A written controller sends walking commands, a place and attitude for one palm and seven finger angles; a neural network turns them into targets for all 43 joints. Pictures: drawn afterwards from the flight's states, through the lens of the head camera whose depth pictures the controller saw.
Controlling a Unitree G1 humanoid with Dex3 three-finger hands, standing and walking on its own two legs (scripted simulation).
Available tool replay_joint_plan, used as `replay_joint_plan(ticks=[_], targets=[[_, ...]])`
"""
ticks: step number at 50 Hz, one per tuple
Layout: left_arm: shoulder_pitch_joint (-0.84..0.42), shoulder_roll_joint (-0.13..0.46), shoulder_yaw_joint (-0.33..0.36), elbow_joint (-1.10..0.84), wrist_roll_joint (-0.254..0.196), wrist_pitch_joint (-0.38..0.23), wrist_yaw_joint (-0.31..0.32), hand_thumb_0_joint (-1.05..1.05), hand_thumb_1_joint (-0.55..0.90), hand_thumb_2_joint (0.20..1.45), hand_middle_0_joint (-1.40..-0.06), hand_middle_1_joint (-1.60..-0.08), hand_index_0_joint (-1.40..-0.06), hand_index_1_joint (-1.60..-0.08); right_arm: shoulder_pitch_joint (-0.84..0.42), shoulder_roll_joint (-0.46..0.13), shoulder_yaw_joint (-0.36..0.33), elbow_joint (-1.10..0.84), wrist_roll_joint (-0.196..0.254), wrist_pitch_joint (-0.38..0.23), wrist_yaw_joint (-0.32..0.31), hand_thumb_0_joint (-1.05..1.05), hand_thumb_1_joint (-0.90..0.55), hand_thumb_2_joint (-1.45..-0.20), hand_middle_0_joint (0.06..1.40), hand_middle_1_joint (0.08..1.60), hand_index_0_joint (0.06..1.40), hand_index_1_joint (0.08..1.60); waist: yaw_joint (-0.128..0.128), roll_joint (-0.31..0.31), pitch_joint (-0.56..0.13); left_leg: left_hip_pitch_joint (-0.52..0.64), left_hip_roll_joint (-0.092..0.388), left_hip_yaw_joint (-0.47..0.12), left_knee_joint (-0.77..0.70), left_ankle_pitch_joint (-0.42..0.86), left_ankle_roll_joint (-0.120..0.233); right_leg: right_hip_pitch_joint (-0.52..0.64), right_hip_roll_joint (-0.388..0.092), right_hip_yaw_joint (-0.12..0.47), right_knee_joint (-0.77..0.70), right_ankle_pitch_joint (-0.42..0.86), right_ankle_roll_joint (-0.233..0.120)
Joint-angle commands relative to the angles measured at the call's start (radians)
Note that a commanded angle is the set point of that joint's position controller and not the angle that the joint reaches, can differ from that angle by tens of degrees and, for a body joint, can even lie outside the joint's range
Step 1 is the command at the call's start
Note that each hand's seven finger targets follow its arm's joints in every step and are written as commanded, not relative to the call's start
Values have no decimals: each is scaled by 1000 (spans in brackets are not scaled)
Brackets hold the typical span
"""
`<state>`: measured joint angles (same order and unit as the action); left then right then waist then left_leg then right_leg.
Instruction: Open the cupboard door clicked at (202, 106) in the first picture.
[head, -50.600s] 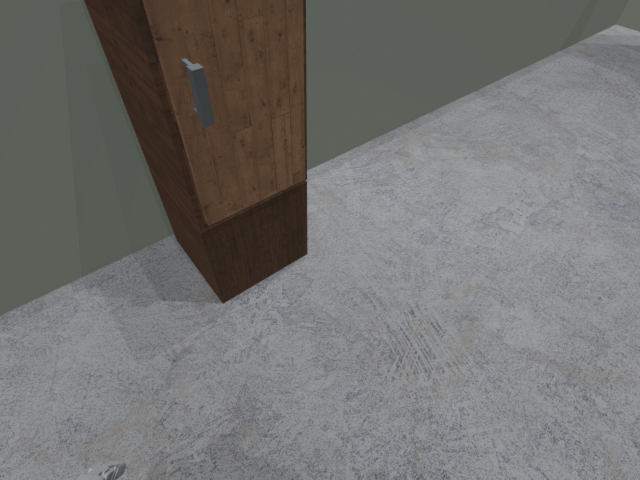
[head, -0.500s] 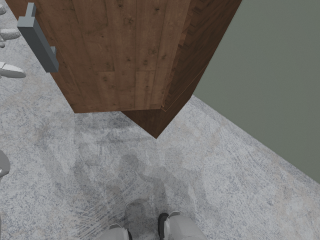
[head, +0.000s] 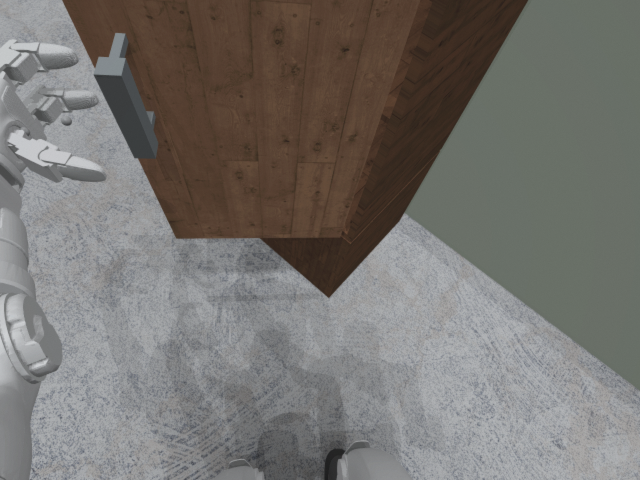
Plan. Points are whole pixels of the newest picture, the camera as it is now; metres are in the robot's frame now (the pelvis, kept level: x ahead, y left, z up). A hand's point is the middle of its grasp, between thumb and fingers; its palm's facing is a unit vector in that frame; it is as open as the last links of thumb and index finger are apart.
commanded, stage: move the hooked fingers beside the handle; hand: left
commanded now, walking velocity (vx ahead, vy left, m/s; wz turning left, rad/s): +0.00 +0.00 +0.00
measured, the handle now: (133, 99) +0.54 +0.19 +0.10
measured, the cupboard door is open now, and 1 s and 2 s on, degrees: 45 45 44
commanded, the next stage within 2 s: slide the fingers in behind the handle in 0.14 s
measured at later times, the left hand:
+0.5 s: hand (83, 121) +0.50 +0.23 +0.11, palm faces -0.04 -1.00 +0.00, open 14.0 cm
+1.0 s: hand (89, 122) +0.50 +0.22 +0.11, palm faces +0.01 -1.00 +0.01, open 14.1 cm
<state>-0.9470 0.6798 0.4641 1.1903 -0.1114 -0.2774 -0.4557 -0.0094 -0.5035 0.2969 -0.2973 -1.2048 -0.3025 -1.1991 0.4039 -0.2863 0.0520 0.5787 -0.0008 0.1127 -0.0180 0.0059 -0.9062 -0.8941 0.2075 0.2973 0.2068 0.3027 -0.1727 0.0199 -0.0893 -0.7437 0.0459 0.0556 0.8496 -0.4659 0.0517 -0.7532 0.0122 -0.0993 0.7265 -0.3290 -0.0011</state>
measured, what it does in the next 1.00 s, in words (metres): stands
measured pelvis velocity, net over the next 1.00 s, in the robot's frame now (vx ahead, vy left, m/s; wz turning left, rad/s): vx -0.02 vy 0.00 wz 0.02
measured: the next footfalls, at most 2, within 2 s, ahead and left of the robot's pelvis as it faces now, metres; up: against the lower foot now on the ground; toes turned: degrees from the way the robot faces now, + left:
none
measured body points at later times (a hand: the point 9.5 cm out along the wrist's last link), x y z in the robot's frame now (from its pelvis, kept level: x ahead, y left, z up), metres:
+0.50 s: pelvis -0.02 -0.01 +0.00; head +0.12 +0.02 +0.43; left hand +0.50 +0.28 +0.11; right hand -0.05 -0.28 -0.10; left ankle -0.05 +0.07 -0.70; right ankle +0.00 -0.13 -0.70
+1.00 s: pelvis -0.02 +0.00 +0.00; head +0.11 +0.03 +0.43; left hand +0.49 +0.28 +0.11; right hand -0.03 -0.27 -0.11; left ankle -0.05 +0.07 -0.70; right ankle +0.00 -0.13 -0.70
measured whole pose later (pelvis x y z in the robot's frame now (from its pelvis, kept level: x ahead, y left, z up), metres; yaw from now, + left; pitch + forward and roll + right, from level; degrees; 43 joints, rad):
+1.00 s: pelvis -0.02 +0.00 +0.00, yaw +1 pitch +20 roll -4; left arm -1.02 0.61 0.38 1.22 -0.12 -0.30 -0.34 -0.01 -0.50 0.30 -0.30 -1.20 -0.27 -1.23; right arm 0.44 -0.28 0.05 0.63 -0.01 0.07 -0.01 0.01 -0.91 -0.89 0.21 0.30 0.21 0.30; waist -0.17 0.02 -0.08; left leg -0.79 0.04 0.04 0.88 -0.45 0.05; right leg -0.79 0.00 -0.12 0.76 -0.33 -0.01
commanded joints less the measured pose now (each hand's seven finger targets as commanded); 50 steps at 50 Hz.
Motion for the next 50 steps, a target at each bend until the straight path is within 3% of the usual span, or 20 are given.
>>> replay_joint_plan(ticks=[1, 5, 6, 11, 14, 15, 16, 17, 20, 21, 24, 28, 30, 33, 36, 38, 41, 43, 45, 50], targets=[[-433, 327, 55, -232, -27, -81, 8, 0, -500, 300, -300, -1200, -300, -1200, 210, -203, -72, -24, 1, -4, -16, 0, -900, -900, 200, 300, 200, 300, -4, 171, -473, 384, 6, -120, -47, 746, -43, 189, 40, 53, 3, 440, -22], [-448, 315, 36, -175, -25, -76, 5, 0, -500, 300, -300, -1200, -300, -1200, 202, -204, -63, -29, 6, -9, -22, 0, -900, -900, 200, 300, 200, 300, -22, 124, -418, 305, -5, -109, -56, 620, -27, 204, 39, 59, -3, 407, -22], [-471, 350, 50, -180, -15, -79, 5, 0, -500, 300, -300, -1200, -300, -1200, 201, -205, -63, -25, 7, -9, -25, 0, -900, -900, 200, 300, 200, 300, -20, 151, -434, 306, -7, -108, -56, 609, -28, 207, 36, 64, -2, 404, -20], [-496, 317, 19, -176, -18, -91, -9, 0, -500, 300, -300, -1200, -300, -1200, 209, -204, -61, -15, 5, -19, -28, 0, -900, -900, 200, 300, 200, 300, -31, 187, -482, 350, -4, -117, -49, 607, -34, 173, 38, 62, -2, 371, -21], [-494, 298, -2, -123, -19, -71, -15, 0, -500, 300, -300, -1200, -300, -1200, 211, -208, -57, -9, 7, -23, -30, 0, -900, -900, 200, 300, 200, 300, -42, 147, -417, 276, -9, -112, -62, 509, -23, 177, 37, 63, -12, 336, -20], [-493, 294, 2, -129, -24, -73, -16, 0, -500, 300, -300, -1200, -300, -1200, 213, -208, -57, -12, 6, -26, -32, 0, -900, -900, 200, 300, 200, 300, -39, 166, -431, 290, -10, -110, -60, 521, -23, 175, 38, 62, -8, 341, -25], [-495, 346, 35, -143, -17, -74, -12, 0, -500, 300, -300, -1200, -300, -1200, 217, -211, -59, -9, 4, -25, -33, 0, -900, -900, 200, 300, 200, 300, -26, 178, -457, 294, -8, -114, -57, 535, -27, 184, 35, 63, -5, 346, -24], [-489, 302, 2, -134, -18, -69, -13, 0, -500, 300, -300, -1200, -300, -1200, 219, -207, -59, -9, 5, -26, -30, 0, -900, -900, 200, 300, 200, 300, -37, 174, -454, 300, -9, -111, -58, 531, -26, 173, 38, 62, -9, 343, -22], [-492, 291, 2, -145, -21, -72, 0, 0, -500, 300, -300, -1200, -300, -1200, 223, -206, -59, -14, 2, -28, -30, 0, -900, -900, 200, 300, 200, 300, -35, 149, -431, 277, -9, -113, -63, 519, -22, 182, 39, 58, -8, 341, -26], [-512, 301, 7, -176, -17, -77, 5, 0, -500, 300, -300, -1200, -300, -1200, 224, -207, -62, -10, 1, -28, -27, 0, -900, -900, 200, 300, 200, 300, -29, 193, -462, 303, -7, -112, -63, 528, -28, 177, 38, 62, -7, 340, -25], [-479, 320, 31, -152, -14, -74, 21, 0, -500, 300, -300, -1200, -300, -1200, 228, -207, -63, -13, 1, -29, -23, 0, -900, -900, 200, 300, 200, 300, -24, 140, -446, 258, -10, -104, -64, 486, -20, 202, 39, 66, -12, 330, -22], [-490, 316, 22, -153, 3, -77, 45, 0, -500, 300, -300, -1200, -300, -1200, 229, -206, -63, -11, 2, -31, -21, 0, -900, -900, 200, 300, 200, 300, -23, 159, -426, 256, -10, -105, -69, 470, -22, 187, 38, 66, -15, 312, -22], [-508, 253, -21, -185, 2, -82, 46, 0, -500, 300, -300, -1200, -300, -1200, 234, -201, -66, -12, 1, -35, -20, 0, -900, -900, 200, 300, 200, 300, -35, 180, -452, 311, -7, -115, -66, 515, -25, 158, 40, 57, -8, 316, -25], [-526, 253, -26, -147, -1, -73, 47, 0, -500, 300, -300, -1200, -300, -1200, 230, -205, -63, 1, 1, -37, -19, 0, -900, -900, 200, 300, 200, 300, -45, 157, -402, 278, -6, -116, -71, 459, -25, 141, 39, 58, -17, 278, -22], [-543, 229, -34, -162, -4, -78, 51, 0, -500, 300, -300, -1200, -300, -1200, 238, -203, -66, 8, -2, -43, -19, 0, -900, -900, 200, 300, 200, 300, -46, 174, -438, 316, -5, -123, -63, 502, -28, 128, 39, 55, -10, 295, -24], [-545, 170, -75, -157, -5, -75, 54, 0, -500, 300, -300, -1200, -300, -1200, 237, -198, -67, 14, -3, -45, -15, 0, -900, -900, 200, 300, 200, 300, -56, 191, -426, 342, -1, -128, -60, 518, -33, 89, 40, 50, -12, 282, -23], [-523, 150, -70, -170, -13, -81, 61, 0, -500, 300, -300, -1200, -300, -1200, 243, -197, -72, 18, -5, -48, -10, 0, -900, -900, 200, 300, 200, 300, -48, 173, -469, 382, 3, -138, -51, 589, -39, 92, 43, 46, -4, 309, -24], [-542, 96, -111, -154, -16, -75, 64, 0, -500, 300, -300, -1200, -300, -1200, 232, -193, -70, 24, -5, -49, -6, 0, -900, -900, 200, 300, 200, 300, -61, 163, -411, 358, 1, -134, -53, 542, -36, 73, 43, 44, -12, 286, -22], [-561, 117, -94, -179, -13, -84, 76, 0, -500, 300, -300, -1200, -300, -1200, 238, -195, -73, 27, -6, -51, -9, 0, -900, -900, 200, 300, 200, 300, -59, 171, -432, 368, 0, -141, -52, 568, -36, 80, 42, 43, -3, 295, -27], [-565, 38, -142, -192, -13, -86, 92, 0, -500, 300, -300, -1200, -300, -1200, 236, -185, -77, 36, -9, -57, -1, 0, -900, -900, 200, 300, 200, 300, -64, 179, -430, 411, 6, -152, -40, 631, -48, 44, 42, 35, 1, 295, -26]])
